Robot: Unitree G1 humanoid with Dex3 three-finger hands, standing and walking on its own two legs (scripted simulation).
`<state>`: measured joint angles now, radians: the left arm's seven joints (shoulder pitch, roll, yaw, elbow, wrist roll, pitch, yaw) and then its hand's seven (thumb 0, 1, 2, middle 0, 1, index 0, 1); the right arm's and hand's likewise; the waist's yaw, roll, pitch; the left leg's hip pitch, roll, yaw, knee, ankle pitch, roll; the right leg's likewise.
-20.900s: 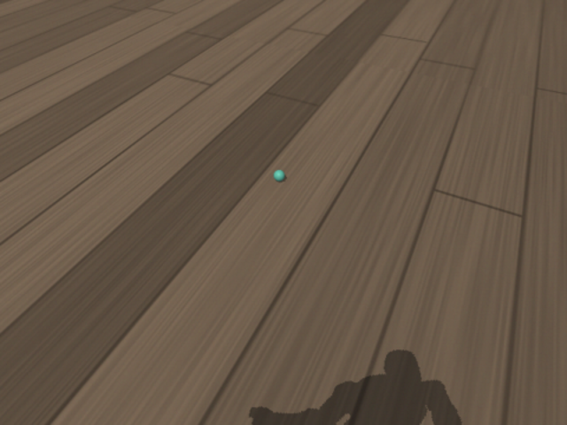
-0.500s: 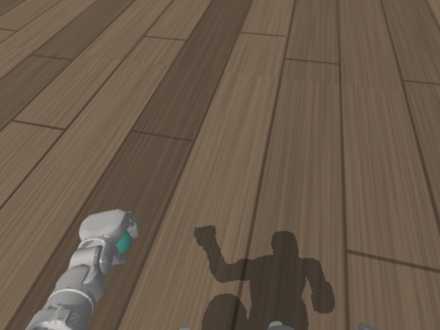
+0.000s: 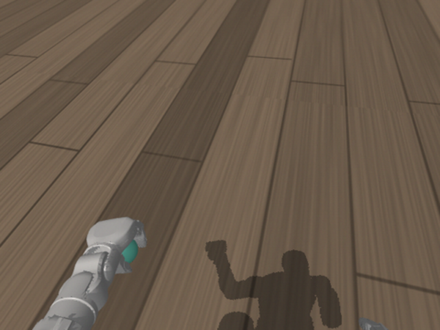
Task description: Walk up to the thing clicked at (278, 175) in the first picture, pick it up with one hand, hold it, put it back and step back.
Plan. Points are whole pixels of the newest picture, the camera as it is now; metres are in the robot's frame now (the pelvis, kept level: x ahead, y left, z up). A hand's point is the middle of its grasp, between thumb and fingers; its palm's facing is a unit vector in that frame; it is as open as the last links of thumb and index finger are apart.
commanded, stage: hold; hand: left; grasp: from above
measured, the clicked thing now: (123, 250) +0.33 +0.23 -0.07
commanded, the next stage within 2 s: crouch in 1.54 s
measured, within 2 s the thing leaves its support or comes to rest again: neither
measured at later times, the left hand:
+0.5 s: hand (120, 262) +0.28 +0.21 -0.03, palm faces -0.45 -0.07 -0.89, open 7.4 cm
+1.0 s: hand (116, 261) +0.28 +0.21 -0.01, palm faces -0.44 -0.07 -0.90, open 7.4 cm
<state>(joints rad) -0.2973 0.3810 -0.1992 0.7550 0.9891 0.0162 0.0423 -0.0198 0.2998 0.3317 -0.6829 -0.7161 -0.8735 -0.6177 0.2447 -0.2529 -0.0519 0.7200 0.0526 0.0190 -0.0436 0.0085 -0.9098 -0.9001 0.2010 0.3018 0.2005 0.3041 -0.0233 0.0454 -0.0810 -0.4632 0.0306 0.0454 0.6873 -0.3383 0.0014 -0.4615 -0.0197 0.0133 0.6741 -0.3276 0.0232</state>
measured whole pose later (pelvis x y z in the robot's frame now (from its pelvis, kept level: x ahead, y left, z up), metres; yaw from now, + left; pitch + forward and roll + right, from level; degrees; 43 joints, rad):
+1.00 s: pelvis -0.01 -0.01 +0.02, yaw +0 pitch +1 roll +1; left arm -0.22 0.40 -0.20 0.57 0.97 0.01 -0.07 -0.02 0.29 0.38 -0.67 -0.73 -0.85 -0.66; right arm 0.19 -0.25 -0.03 0.67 0.08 0.06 -0.06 0.01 -0.92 -0.91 0.20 0.30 0.20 0.30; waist 0.01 0.06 -0.02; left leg -0.28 0.03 0.05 0.50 -0.24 -0.01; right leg -0.30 -0.02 0.02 0.53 -0.25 0.01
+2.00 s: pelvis -0.02 -0.01 +0.00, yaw +1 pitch +8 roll +0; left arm -0.32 0.38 -0.18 0.85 1.09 -0.06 0.15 -0.02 0.31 0.32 -0.67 -0.72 -0.87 -0.62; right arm 0.18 -0.25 -0.05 0.68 0.04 0.08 -0.04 0.01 -0.91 -0.90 0.20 0.30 0.20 0.30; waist -0.02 0.01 -0.04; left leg -0.53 0.03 0.03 0.70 -0.31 -0.01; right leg -0.53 -0.02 0.00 0.71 -0.32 0.01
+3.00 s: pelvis -0.08 +0.00 -0.33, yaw -2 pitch +38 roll -6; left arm -0.86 0.59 0.06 1.31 1.23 -0.14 0.38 -0.02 0.29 0.36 -0.68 -0.71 -0.90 -0.61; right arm 0.14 -0.26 -0.04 0.74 -0.11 -0.07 0.09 0.00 -0.91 -0.91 0.20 0.30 0.20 0.30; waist -0.18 0.02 -0.14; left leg -2.09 0.03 -0.08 2.11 -0.68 0.01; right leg -2.03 -0.02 -0.04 2.05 -0.68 0.03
